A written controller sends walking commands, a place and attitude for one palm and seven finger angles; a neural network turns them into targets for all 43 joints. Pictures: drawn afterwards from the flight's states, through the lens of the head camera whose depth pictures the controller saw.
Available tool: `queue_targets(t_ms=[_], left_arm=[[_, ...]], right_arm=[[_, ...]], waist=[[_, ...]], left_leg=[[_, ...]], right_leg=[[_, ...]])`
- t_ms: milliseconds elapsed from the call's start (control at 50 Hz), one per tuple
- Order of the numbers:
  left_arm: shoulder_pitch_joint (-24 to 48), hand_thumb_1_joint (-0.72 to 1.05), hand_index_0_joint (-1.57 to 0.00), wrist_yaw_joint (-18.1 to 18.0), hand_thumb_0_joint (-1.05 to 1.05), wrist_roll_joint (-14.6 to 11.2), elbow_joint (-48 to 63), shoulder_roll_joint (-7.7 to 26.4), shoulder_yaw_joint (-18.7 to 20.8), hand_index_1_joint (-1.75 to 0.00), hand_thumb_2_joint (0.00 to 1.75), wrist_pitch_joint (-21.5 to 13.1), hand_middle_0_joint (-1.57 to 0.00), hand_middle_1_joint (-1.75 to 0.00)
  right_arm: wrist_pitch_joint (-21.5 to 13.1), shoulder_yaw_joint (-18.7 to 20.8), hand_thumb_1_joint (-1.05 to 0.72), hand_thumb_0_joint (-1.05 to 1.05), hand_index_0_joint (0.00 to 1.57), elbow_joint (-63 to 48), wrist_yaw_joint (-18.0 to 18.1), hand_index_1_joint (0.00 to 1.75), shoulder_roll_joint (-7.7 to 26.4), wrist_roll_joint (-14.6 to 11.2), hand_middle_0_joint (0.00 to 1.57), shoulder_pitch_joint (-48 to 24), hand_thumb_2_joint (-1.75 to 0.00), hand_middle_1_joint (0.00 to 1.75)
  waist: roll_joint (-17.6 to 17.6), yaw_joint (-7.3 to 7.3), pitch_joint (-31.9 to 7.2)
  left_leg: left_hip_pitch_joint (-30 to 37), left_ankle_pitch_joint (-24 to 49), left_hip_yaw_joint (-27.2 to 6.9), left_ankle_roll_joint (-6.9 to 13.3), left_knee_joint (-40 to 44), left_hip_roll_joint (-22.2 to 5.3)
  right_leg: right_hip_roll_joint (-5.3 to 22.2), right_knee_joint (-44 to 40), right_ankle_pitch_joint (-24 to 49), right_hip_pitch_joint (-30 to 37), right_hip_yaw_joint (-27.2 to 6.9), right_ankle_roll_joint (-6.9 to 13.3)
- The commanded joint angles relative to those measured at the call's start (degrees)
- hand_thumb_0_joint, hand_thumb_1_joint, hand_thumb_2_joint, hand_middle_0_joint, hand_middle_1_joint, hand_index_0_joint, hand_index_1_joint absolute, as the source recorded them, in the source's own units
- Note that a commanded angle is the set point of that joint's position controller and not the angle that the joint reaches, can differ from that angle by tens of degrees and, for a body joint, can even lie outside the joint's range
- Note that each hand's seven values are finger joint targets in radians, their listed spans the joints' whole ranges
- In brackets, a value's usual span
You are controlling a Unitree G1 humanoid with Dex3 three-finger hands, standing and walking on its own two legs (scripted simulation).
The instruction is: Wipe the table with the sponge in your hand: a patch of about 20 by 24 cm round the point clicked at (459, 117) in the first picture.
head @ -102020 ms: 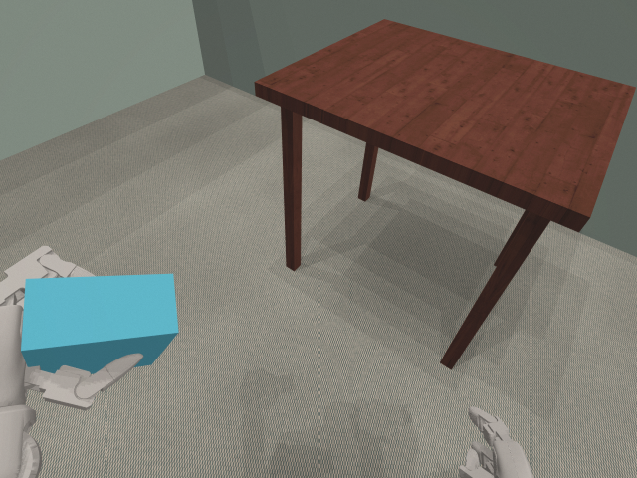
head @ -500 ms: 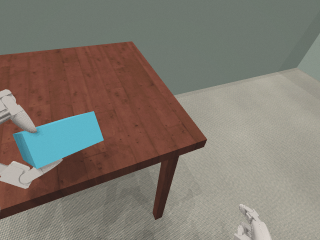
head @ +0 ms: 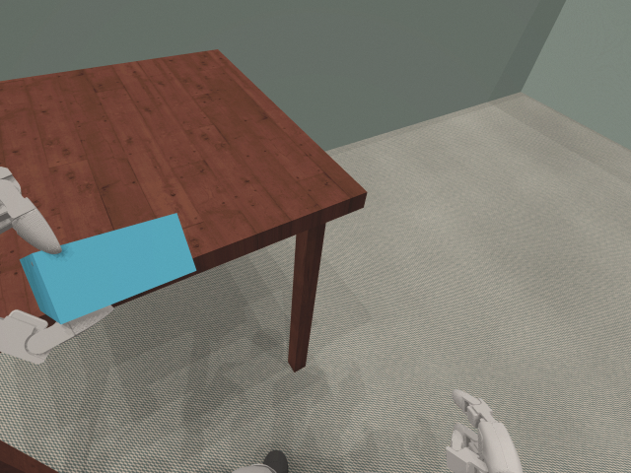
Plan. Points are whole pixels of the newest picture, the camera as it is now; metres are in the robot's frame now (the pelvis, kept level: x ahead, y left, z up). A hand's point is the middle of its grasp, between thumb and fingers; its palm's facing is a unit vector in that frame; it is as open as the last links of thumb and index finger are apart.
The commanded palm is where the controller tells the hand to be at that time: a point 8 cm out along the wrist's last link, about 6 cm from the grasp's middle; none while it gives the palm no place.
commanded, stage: step back with the hand held close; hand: left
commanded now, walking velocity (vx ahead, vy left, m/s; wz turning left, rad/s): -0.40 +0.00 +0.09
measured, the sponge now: (122, 258) +0.27 +0.21 +0.18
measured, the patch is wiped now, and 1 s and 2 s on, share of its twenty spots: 1.00 1.00 1.00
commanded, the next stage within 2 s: stop stepping back and stand still in 0.08 s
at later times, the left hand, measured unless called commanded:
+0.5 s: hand out of the picture -0.05 +0.24 +0.25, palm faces +0.46 -0.83 -0.30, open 8.9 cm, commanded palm -0.08 +0.29 +0.25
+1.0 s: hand out of the picture -0.13 +0.17 +0.26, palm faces +0.45 -0.82 -0.36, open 8.9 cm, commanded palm -0.18 +0.24 +0.25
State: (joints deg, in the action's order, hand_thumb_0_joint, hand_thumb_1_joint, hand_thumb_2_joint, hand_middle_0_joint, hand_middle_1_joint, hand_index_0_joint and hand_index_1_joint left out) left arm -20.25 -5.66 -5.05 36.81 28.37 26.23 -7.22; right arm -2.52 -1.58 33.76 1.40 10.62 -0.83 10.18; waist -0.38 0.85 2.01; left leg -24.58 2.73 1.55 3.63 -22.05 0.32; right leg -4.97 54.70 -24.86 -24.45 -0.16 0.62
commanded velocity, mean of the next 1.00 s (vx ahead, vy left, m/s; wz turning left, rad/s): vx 0.22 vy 0.02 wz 0.01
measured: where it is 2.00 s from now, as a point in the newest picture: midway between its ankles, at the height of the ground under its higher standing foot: outside the picture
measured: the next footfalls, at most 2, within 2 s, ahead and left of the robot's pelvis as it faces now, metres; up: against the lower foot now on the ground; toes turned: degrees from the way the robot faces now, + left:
right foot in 0.10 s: -0.02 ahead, -0.11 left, +0.00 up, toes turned +1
left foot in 0.34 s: -0.20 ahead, +0.15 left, +0.00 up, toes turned +4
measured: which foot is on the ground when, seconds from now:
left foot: down 0.00-0.08, up 0.10-0.32, down 0.34-0.64, up 0.66-0.94, down 0.96-1.00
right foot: up 0.00-0.08, down 0.10-0.34, up 0.36-0.64, down 0.66-0.96, up 0.98-1.00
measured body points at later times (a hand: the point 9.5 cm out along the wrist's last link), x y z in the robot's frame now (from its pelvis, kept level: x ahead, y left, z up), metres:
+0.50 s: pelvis -0.23 +0.00 +0.00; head -0.28 +0.02 +0.45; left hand -0.08 +0.28 +0.26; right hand -0.06 -0.20 -0.07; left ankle -0.24 +0.15 -0.72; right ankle -0.19 -0.08 -0.63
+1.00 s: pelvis -0.33 -0.05 +0.00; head -0.35 -0.05 +0.45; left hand -0.16 +0.22 +0.28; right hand -0.15 -0.30 -0.06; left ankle -0.30 +0.11 -0.73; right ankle -0.26 -0.13 -0.70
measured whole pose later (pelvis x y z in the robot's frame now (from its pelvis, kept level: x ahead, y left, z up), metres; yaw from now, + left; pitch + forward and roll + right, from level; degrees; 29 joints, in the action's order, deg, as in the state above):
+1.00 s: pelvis -0.33 -0.05 +0.00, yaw +1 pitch -1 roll +1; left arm -19.0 -7.8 -3.4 35.8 25.2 22.8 -10.2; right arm -7.3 1.1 34.8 5.5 14.7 -1.0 11.7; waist -1.0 0.3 -2.4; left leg -16.7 -16.3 1.3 1.6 -32.5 -2.4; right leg 1.0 49.2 -27.3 -27.7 5.1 1.7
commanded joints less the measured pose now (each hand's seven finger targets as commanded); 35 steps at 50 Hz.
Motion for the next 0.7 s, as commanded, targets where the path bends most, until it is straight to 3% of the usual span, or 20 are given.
queue_targets(t_ms=[0, 40, 60, 100, 120, 160, 180, 220, 300, 340, 360, 380, 440, 520, 560, 600, 620, 640, 660, 680], left_arm=[[1.66, 0.10, -1.20, -1.94, 0.00, 0.57, 15.62, 8.40, 6.06, -1.60, 1.30, -4.18, -1.20, -1.60], [2.09, 0.10, -1.20, -2.57, 0.00, 0.45, 15.22, 9.28, 5.74, -1.60, 1.30, -4.98, -1.20, -1.60], [2.25, 0.10, -1.20, -2.95, 0.00, 0.36, 15.64, 10.31, 4.97, -1.60, 1.30, -5.54, -1.20, -1.60], [7.04, 0.10, -1.20, -2.86, 0.00, -0.13, 14.67, 11.00, 5.06, -1.60, 1.30, -6.24, -1.20, -1.60], [8.57, 0.10, -1.20, -0.97, 0.00, -0.72, 10.25, 5.70, 1.28, -1.60, 1.30, -4.28, -1.20, -1.60], [16.37, 0.10, -1.20, 0.88, 0.00, -0.57, 9.14, 7.22, 2.04, -1.60, 1.30, -3.94, -1.20, -1.60], [15.19, 0.10, -1.20, -0.17, 0.00, -0.13, 3.93, 8.70, 3.63, -1.60, 1.30, -3.57, -1.20, -1.60], [17.30, 0.10, -1.20, -1.52, 0.00, 0.73, -0.30, 6.43, 1.40, -1.60, 1.30, -3.13, -1.20, -1.60], [19.23, 0.10, -1.20, -2.03, 0.00, 0.65, 6.69, 5.03, -0.74, -1.60, 1.30, -3.74, -1.20, -1.60], [18.11, 0.10, -1.20, -1.65, 0.00, 0.67, 15.87, 7.78, 1.57, -1.60, 1.30, -5.19, -1.20, -1.60], [11.00, 0.10, -1.20, -2.18, 0.00, 1.11, 14.18, 9.68, 4.44, -1.60, 1.30, -5.53, -1.20, -1.60], [16.18, 0.10, -1.20, -1.47, 0.00, 0.76, 21.87, 9.66, 2.48, -1.60, 1.30, -5.90, -1.20, -1.60], [10.24, 0.10, -1.20, -0.48, 0.00, 1.10, 12.77, 5.22, 0.23, -1.60, 1.30, -6.14, -1.20, -1.60], [10.65, 0.10, -1.20, -1.26, 0.00, 0.68, 3.66, 7.43, 4.80, -1.60, 1.30, -5.41, -1.20, -1.60], [8.74, 0.10, -1.20, -1.14, 0.00, 0.41, -1.33, 6.76, 5.18, -1.60, 1.30, -4.30, -1.20, -1.60], [5.97, 0.10, -1.20, -0.80, 0.00, 0.48, -5.55, 5.61, 3.83, -1.60, 1.30, -2.62, -1.20, -1.60], [5.96, 0.10, -1.20, -0.31, 0.00, 1.02, -5.89, 5.56, 2.56, -1.60, 1.30, -2.11, -1.20, -1.60], [8.43, 0.10, -1.20, -0.01, 0.00, 1.01, -3.67, 7.29, 2.73, -1.60, 1.30, -2.49, -1.20, -1.60], [9.53, 0.10, -1.20, 0.13, 0.00, 0.41, -3.98, 6.51, 2.76, -1.60, 1.30, -2.67, -1.20, -1.60], [12.74, 0.10, -1.20, 0.28, 0.00, 0.42, 0.33, 7.13, 3.13, -1.60, 1.30, -3.48, -1.20, -1.60]], right_arm=[[-3.54, 3.09, -0.90, 0.00, 0.20, -8.76, 0.70, 0.30, 8.09, 0.00, 0.20, -6.86, -0.90, 0.30], [-4.50, 3.44, -0.90, 0.00, 0.20, -6.64, 1.34, 0.30, 7.18, -0.15, 0.20, -4.12, -0.90, 0.30], [-4.80, 4.02, -0.90, 0.00, 0.20, -5.37, 1.72, 0.30, 6.54, -0.78, 0.20, -2.78, -0.90, 0.30], [-5.10, 2.61, -0.90, 0.00, 0.20, -5.81, 2.09, 0.30, 6.06, -0.37, 0.20, -6.22, -0.90, 0.30], [-4.69, 3.28, -0.90, 0.00, 0.20, -5.55, 1.32, 0.30, 5.40, -1.59, 0.20, -4.49, -0.90, 0.30], [-2.94, 2.88, -0.90, 0.00, 0.20, -9.84, 1.16, 0.30, 5.07, -1.46, 0.20, -8.49, -0.90, 0.30], [-1.54, 2.48, -0.90, 0.00, 0.20, -8.97, 2.44, 0.30, 6.20, -0.67, 0.20, -7.19, -0.90, 0.30], [-0.13, 2.34, -0.90, 0.00, 0.20, -7.65, 3.07, 0.30, 6.45, -0.63, 0.20, -5.64, -0.90, 0.30], [-3.28, 3.12, -0.90, 0.00, 0.20, -8.30, 3.55, 0.30, 8.12, -0.77, 0.20, -1.33, -0.90, 0.30], [-5.16, 4.55, -0.90, 0.00, 0.20, -10.22, 2.42, 0.30, 8.43, -0.98, 0.20, -0.69, -0.90, 0.30], [-6.43, 4.69, -0.90, 0.00, 0.20, -11.64, 2.26, 0.30, 7.61, -1.21, 0.20, -1.38, -0.90, 0.30], [-6.61, 3.49, -0.90, 0.00, 0.20, -9.81, 1.27, 0.30, 5.87, -0.31, 0.20, -3.80, -0.90, 0.30], [-7.30, 3.52, -0.90, 0.00, 0.20, -5.45, -1.23, 0.30, 7.47, -2.19, 0.20, -3.13, -0.90, 0.30], [-6.45, 2.77, -0.90, 0.00, 0.20, -6.24, 0.87, 0.30, 6.99, -1.03, 0.20, -3.49, -0.90, 0.30], [-5.34, 2.62, -0.90, 0.00, 0.20, -6.98, 1.92, 0.30, 7.23, -0.67, 0.20, -3.51, -0.90, 0.30], [-4.29, 2.73, -0.90, 0.00, 0.20, -8.18, 2.41, 0.30, 7.66, -0.80, 0.20, -3.70, -0.90, 0.30], [-3.71, 3.05, -0.90, 0.00, 0.20, -7.95, 2.11, 0.30, 6.65, -1.32, 0.20, -2.75, -0.90, 0.30], [-3.43, 3.87, -0.90, 0.00, 0.20, -8.37, 2.37, 0.30, 7.70, -1.71, 0.20, -2.78, -0.90, 0.30], [-3.93, 3.38, -0.90, 0.00, 0.20, -8.01, 2.20, 0.30, 7.83, -1.56, 0.20, -3.56, -0.90, 0.30], [-4.19, 3.14, -0.90, 0.00, 0.20, -7.59, 1.85, 0.30, 7.13, -1.22, 0.20, -4.89, -0.90, 0.30]], waist=[[17.19, -3.18, -12.12], [7.66, -2.83, -16.36], [-5.96, -1.55, -17.23], [-11.34, -0.56, -7.29], [-14.69, 0.74, -6.70], [-13.23, 1.08, 2.28], [-4.24, 1.40, 3.44], [5.30, -0.01, 0.87], [10.20, 0.44, -7.39], [19.75, 0.47, -9.85], [15.13, 0.67, -14.80], [19.80, 2.62, -10.16], [7.53, 0.60, 1.19], [18.39, -0.73, 0.26], [16.73, -1.34, -2.95], [4.92, -3.62, -5.89], [-11.65, -3.38, -7.22], [-22.87, -2.07, -7.48], [-16.02, -0.73, -5.82], [-12.86, -0.58, -7.24]], left_leg=[[-12.48, -37.63, -8.39, -2.89, 16.01, -10.34], [4.76, -30.49, -2.09, -7.46, -6.27, -4.01], [15.48, -28.86, 2.11, -10.51, -31.92, 2.60], [0.41, -34.01, -4.26, -8.82, -71.47, 5.75], [0.79, -29.54, -10.67, -7.72, -77.46, 2.17], [0.99, -29.28, -12.80, -6.67, -68.63, -2.54], [1.54, -27.96, -11.61, -5.49, -58.20, -5.45], [3.33, -30.05, -7.85, -3.37, -37.70, -5.85], [15.96, -25.50, -1.76, -0.94, 2.87, -3.46], [18.60, -14.51, -15.42, 5.22, 7.03, -15.62], [21.95, -4.26, -18.51, 7.51, 2.70, -18.60], [14.78, -8.46, -28.90, 9.45, 4.99, -20.21], [8.47, -23.56, -18.78, 8.32, 7.26, -18.69], [0.21, -38.62, -11.92, 5.16, 9.34, -14.93], [-2.31, -39.56, -8.93, 3.60, 5.15, -12.86], [-12.14, -43.08, -4.04, 1.39, -13.38, -7.58], [-15.33, -39.42, 2.17, 0.10, -35.41, -1.84], [-20.42, -36.13, -1.80, -1.46, -54.46, 0.86], [-18.25, -30.29, -6.89, -2.11, -61.36, -0.27], [-17.35, -26.12, -7.37, -2.10, -59.26, -3.09]], right_leg=[[-2.08, -8.99, -0.50, 23.08, 4.78, 1.57], [4.32, -30.31, 1.12, 11.82, 2.02, 5.27], [14.04, -40.86, 10.82, -1.07, -3.85, 9.33], [26.34, -44.21, 25.27, -14.45, -13.49, 13.45], [24.70, -41.14, 22.61, -17.07, -7.44, 11.07], [22.64, -39.73, 20.12, -17.75, -7.75, 9.53], [21.83, -37.39, 18.33, -14.19, -7.60, 8.71], [19.44, -31.65, 14.72, -7.45, -7.49, 7.05], [10.23, -17.41, 1.82, -0.21, -3.26, 2.72], [1.30, 10.85, -4.08, -10.06, 2.86, -1.91], [1.50, 18.06, -7.22, -13.23, 3.45, -2.24], [4.61, 23.34, -5.47, -17.25, -3.68, -1.99], [7.27, 20.42, 6.24, -19.81, -4.40, -1.12], [5.79, -4.01, 3.23, -1.90, 3.34, 0.29], [3.48, -15.04, 1.31, 9.64, 6.97, 0.43], [2.90, -26.87, 3.53, 26.28, 7.42, 1.44], [10.01, -33.14, 4.20, 26.50, -1.43, 4.32], [21.26, -40.64, 2.14, 21.96, -23.14, 7.60], [25.22, -43.14, 0.77, 13.52, -28.20, 7.93], [25.30, -45.50, -15.58, 9.08, -27.27, 9.20]])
